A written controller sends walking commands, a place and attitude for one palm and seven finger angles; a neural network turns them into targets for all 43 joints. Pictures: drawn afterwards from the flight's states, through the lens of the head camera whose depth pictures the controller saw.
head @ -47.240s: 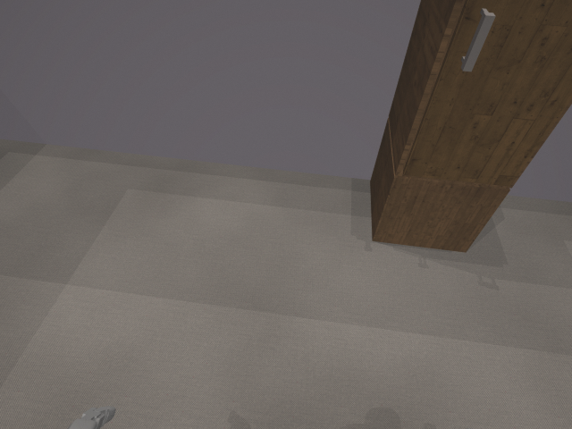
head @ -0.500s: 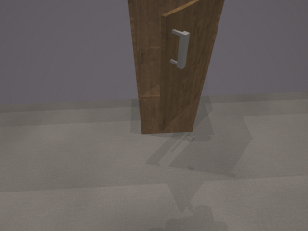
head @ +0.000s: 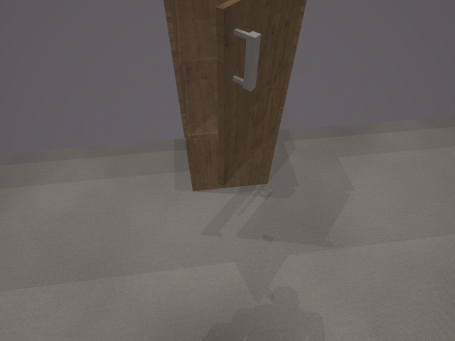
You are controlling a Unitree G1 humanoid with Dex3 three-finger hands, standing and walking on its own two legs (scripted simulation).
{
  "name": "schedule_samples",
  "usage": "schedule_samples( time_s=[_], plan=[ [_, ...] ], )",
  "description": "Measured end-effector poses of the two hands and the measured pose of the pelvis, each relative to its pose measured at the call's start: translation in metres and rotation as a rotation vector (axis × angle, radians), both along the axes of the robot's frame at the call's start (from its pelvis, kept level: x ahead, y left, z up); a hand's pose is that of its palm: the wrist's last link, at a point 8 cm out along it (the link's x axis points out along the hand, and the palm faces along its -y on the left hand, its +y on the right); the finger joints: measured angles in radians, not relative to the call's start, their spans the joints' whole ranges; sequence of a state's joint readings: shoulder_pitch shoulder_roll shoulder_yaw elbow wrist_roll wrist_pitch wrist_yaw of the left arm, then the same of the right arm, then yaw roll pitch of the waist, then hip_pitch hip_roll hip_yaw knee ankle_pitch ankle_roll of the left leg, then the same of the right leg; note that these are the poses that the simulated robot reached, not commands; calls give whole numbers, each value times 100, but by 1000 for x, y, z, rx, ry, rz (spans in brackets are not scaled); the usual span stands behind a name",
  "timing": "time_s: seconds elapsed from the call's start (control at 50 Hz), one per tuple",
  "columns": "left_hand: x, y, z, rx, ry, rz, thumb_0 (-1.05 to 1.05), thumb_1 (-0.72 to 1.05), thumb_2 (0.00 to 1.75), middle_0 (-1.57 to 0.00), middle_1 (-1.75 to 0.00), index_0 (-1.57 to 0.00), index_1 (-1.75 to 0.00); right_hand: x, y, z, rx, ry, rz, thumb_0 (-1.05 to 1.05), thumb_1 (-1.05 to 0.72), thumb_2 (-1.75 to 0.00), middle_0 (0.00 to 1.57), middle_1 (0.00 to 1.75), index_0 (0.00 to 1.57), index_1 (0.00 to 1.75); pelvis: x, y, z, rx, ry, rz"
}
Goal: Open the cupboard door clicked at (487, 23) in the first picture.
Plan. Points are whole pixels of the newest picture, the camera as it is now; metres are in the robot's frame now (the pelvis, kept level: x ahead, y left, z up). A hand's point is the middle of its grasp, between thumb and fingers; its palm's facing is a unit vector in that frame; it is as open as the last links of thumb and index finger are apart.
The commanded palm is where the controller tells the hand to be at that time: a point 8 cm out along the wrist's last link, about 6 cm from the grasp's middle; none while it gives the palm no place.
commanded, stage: walk to a spot facing it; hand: left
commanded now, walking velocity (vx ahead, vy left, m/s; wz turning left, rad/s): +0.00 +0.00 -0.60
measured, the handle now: (244, 60) +0.67 +0.00 +0.14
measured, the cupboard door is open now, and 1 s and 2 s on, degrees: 45 45 45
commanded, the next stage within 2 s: none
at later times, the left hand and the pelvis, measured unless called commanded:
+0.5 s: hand (160, 340) +0.15 +0.14 -0.15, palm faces -0.26 -0.91 -0.31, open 7.4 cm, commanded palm none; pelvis -0.01 -0.03 +0.00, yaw -18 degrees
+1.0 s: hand (176, 302) +0.22 +0.13 -0.17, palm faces -0.52 -0.83 -0.20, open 7.4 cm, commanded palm none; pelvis +0.03 -0.01 +0.01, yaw -36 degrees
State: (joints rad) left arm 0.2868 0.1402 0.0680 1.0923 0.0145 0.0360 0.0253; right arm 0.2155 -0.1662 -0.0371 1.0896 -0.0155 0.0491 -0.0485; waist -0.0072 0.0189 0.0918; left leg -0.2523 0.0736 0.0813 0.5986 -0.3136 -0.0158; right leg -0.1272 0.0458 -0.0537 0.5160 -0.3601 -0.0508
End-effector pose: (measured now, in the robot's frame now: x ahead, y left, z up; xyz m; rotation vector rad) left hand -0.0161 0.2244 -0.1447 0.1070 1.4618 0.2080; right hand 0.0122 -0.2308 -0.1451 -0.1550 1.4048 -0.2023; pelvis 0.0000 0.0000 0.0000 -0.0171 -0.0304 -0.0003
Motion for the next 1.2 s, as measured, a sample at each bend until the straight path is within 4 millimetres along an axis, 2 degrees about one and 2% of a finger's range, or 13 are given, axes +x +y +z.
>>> schedule_samples(
  time_s=[0.1,0.22,0.3,0.4,0.46,0.54,0.62,0.74,0.84,0.94,1.04,1.12,1.2],
  plan=[
    [26,21,-1,5,-17,-55,0,90,89,-20,-30,-20,-30,4,3,8,-35,-59,-32,0,-91,-90,20,29,20,30,-2,11,1,15,13,-65],
    [85,34,15,43,-118,-168,0,91,90,-19,-30,-19,-30,-13,3,12,-26,-82,-75,0,-91,-90,20,29,20,30,-10,11,7,18,28,-139],
    [125,23,25,63,-196,-252,0,91,90,-19,-30,-19,-30,-29,-6,7,-6,-74,-122,0,-91,-90,20,29,20,30,-13,1,6,26,33,-188],
    [163,-8,26,93,-284,-361,0,91,90,-19,-30,-19,-30,-46,-32,-15,25,-76,-203,0,-91,-90,20,29,20,30,-13,-22,-9,50,32,-248],
    [168,-26,28,97,-288,-400,0,91,90,-19,-30,-19,-30,-48,-49,-17,18,-72,-243,0,-91,-90,20,29,20,30,-15,-28,-9,42,28,-279],
    [166,-45,27,79,-231,-444,0,90,90,-19,-30,-20,-30,-38,-67,-2,-16,-121,-291,0,-91,-90,20,29,20,30,-12,-33,1,51,41,-339],
    [166,-58,22,39,-190,-482,0,90,89,-20,-30,-20,-30,-24,-77,13,-56,-180,-326,0,-91,-90,19,29,20,30,-5,-35,6,53,50,-390],
    [175,-59,9,-14,-166,-509,0,90,89,-20,-30,-20,-30,-2,-73,27,-107,-241,-357,0,-91,-90,19,29,20,30,8,-25,5,32,55,-455],
    [198,-46,-9,-42,-149,-540,0,90,89,-20,-30,-20,-30,4,-55,32,-155,-283,-377,0,-91,-90,20,29,20,30,21,-10,-5,11,60,-509],
    [234,-47,0,-49,-164,-625,0,90,89,-20,-30,-20,-30,-23,-30,40,-147,-225,-429,0,-91,-90,20,29,20,30,29,-6,5,2,52,-588],
    [267,-64,12,-43,-192,-718,0,91,90,-19,-30,-19,-30,-62,-9,39,-122,-154,-537,0,-91,-90,20,29,20,30,34,-8,11,-2,60,-663],
    [290,-95,17,-43,-212,-813,0,91,90,-19,-30,-19,-30,-102,5,31,-94,-93,-641,0,-91,-90,20,29,20,30,35,-16,10,5,57,-724],
    [308,-145,20,-55,-254,-926,0,91,90,-19,-30,-19,-30,-146,15,16,-58,-36,-747,0,-91,-90,20,29,20,30,34,-32,2,20,49,-789]
  ],
)
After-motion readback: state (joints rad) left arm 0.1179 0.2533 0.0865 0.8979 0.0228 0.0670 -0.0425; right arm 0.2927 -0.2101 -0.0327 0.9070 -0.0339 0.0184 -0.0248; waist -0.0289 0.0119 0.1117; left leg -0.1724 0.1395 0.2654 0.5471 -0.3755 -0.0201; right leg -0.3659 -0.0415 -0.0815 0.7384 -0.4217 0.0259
